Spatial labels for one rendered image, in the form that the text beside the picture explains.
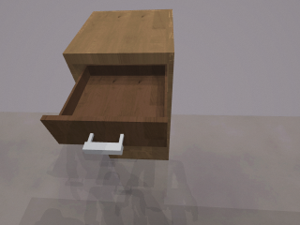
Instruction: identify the drawer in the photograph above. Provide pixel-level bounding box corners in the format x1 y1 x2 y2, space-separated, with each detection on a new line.
40 64 168 147

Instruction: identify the handle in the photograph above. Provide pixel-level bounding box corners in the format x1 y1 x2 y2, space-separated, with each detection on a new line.
82 133 124 156

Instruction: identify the cabinet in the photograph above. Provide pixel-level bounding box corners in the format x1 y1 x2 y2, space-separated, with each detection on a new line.
62 9 174 160

